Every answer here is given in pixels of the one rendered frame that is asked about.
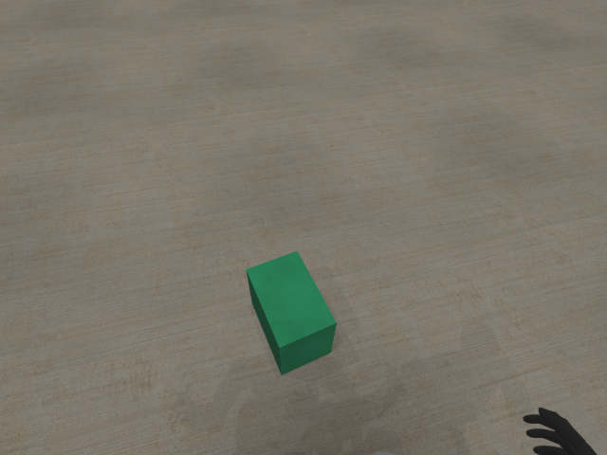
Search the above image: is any carton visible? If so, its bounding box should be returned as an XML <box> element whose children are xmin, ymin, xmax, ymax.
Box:
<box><xmin>246</xmin><ymin>251</ymin><xmax>337</xmax><ymax>375</ymax></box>

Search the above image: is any robot right hand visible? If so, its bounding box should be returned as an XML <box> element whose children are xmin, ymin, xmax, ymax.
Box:
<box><xmin>523</xmin><ymin>408</ymin><xmax>597</xmax><ymax>455</ymax></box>

